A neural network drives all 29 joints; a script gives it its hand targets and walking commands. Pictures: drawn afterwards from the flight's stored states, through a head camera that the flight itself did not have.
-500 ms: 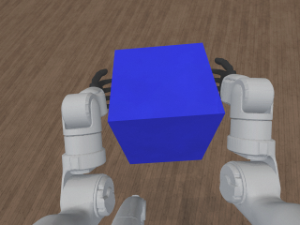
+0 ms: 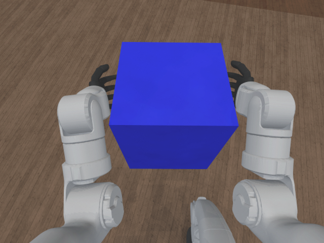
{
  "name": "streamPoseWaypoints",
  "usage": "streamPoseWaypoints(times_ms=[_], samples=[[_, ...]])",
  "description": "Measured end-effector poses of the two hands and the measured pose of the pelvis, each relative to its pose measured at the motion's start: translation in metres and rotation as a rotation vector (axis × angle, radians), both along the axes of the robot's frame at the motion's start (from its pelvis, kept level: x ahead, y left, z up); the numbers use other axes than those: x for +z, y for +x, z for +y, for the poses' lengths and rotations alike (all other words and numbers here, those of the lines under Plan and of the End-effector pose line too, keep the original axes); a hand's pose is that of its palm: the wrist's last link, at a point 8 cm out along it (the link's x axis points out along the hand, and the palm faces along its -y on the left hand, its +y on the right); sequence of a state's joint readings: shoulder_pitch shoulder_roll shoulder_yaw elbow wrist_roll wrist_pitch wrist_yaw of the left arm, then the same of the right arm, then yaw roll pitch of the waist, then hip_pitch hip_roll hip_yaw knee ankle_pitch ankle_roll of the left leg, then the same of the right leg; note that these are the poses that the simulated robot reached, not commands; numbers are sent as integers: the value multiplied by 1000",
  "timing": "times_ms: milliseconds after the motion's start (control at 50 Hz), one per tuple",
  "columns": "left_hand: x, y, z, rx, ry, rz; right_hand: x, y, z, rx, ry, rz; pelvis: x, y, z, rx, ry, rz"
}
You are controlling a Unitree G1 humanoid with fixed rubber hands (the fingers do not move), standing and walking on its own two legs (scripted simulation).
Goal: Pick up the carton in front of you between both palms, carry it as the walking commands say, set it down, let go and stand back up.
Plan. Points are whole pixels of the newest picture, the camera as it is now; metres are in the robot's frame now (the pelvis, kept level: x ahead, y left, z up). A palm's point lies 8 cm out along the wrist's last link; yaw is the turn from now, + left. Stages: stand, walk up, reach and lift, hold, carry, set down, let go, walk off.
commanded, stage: carry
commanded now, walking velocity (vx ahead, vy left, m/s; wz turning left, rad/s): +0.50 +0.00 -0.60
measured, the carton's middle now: (169, 113) +0.39 +0.00 +0.08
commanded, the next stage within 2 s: none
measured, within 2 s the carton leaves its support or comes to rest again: neither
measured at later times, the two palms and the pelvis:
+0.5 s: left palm out of the picture +0.75 +0.05 +0.21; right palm out of the picture +0.70 -0.25 +0.21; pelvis +0.34 -0.03 +0.04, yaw -15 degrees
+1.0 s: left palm out of the picture +1.04 -0.18 +0.26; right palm out of the picture +0.89 -0.44 +0.26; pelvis +0.64 -0.11 +0.07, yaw -27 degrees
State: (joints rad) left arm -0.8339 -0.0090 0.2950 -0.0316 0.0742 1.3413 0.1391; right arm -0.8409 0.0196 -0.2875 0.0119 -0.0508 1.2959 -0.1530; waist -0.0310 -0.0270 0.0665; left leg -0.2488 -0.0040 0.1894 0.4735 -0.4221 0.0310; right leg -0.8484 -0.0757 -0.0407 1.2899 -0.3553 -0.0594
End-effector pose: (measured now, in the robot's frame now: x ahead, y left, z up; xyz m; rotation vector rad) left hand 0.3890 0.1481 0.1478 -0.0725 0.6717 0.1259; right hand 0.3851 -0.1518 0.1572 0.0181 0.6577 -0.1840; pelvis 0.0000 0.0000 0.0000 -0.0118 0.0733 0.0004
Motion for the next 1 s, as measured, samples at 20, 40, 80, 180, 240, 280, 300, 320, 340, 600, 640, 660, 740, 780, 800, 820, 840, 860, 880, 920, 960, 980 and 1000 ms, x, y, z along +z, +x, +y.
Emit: streamPoseWaypoints(times_ms=[20, 40, 80, 180, 240, 280, 300, 320, 340, 600, 640, 660, 740, 780, 800, 820, 840, 860, 880, 920, 960, 980, 1000], samples=[[5, 15, -2, -5, -1, -15, 6, 13, -2, -6, 0, -15, 1, 14, -1, -8, -2, 1], [10, 30, -4, -11, -1, -26, 11, 27, -4, -11, -1, -26, 1, 29, -2, -15, -4, 3], [17, 62, -10, -28, 2, -37, 18, 55, -10, -22, -6, -36, 1, 61, -5, -31, -8, 6], [19, 147, -33, -72, 34, -5, 17, 131, -33, -39, -14, -1, -6, 147, -20, -76, -26, -12], [14, 188, -45, -89, 76, 41, 9, 175, -44, -27, 19, 43, -2, 189, -27, -112, -48, -24], [10, 211, -51, -105, 82, 72, 8, 198, -50, -34, 25, 74, 8, 211, -31, -138, -44, -22], [10, 222, -55, -112, 82, 82, 9, 208, -53, -42, 28, 84, 13, 222, -32, -149, -40, -21], [12, 234, -58, -119, 81, 87, 11, 219, -56, -51, 31, 89, 18, 232, -33, -159, -36, -19], [14, 246, -62, -126, 79, 85, 14, 229, -60, -61, 35, 87, 22, 243, -34, -169, -31, -17], [65, 445, -133, -302, 51, -13, 57, 362, -119, -257, 18, -8, 35, 425, -17, -327, 37, 9], [62, 472, -149, -356, 47, 19, 53, 371, -130, -299, 0, 27, 41, 450, -16, -356, 39, -1], [61, 484, -158, -381, 48, 40, 51, 374, -136, -321, -2, 50, 46, 461, -17, -370, 34, -3], [68, 524, -200, -478, 52, 77, 56, 385, -164, -412, -6, 93, 65, 502, -23, -428, 16, -4], [76, 544, -223, -520, 46, 62, 65, 394, -180, -456, -9, 78, 72, 522, -29, -456, 9, -2], [80, 554, -234, -538, 41, 50, 71, 400, -189, -476, -11, 65, 75, 532, -33, -469, 6, -1], [86, 564, -246, -553, 35, 36, 77, 406, -198, -495, -13, 50, 77, 542, -38, -479, 3, 1], [91, 573, -257, -565, 30, 22, 83, 413, -208, -511, -14, 35, 78, 552, -43, -487, 1, 3], [96, 584, -268, -575, 26, 8, 88, 421, -217, -524, -14, 21, 79, 563, -49, -492, -1, 5], [100, 594, -279, -582, 23, -3, 93, 430, -227, -535, -13, 9, 80, 574, -56, -496, -3, 6], [108, 615, -300, -588, 24, -18, 100, 449, -247, -545, -8, -8, 79, 597, -72, -498, -7, 10], [111, 636, -319, -582, 33, -27, 102, 474, -268, -538, 0, -17, 74, 621, -91, -488, -15, 8], [112, 646, -326, -571, 42, -32, 101, 488, -278, -524, 4, -20, 70, 632, -102, -479, -19, 2], [111, 656, -331, -558, 57, -33, 99, 503, -286, -507, 11, -19, 68, 642, -111, -469, -28, -3]])
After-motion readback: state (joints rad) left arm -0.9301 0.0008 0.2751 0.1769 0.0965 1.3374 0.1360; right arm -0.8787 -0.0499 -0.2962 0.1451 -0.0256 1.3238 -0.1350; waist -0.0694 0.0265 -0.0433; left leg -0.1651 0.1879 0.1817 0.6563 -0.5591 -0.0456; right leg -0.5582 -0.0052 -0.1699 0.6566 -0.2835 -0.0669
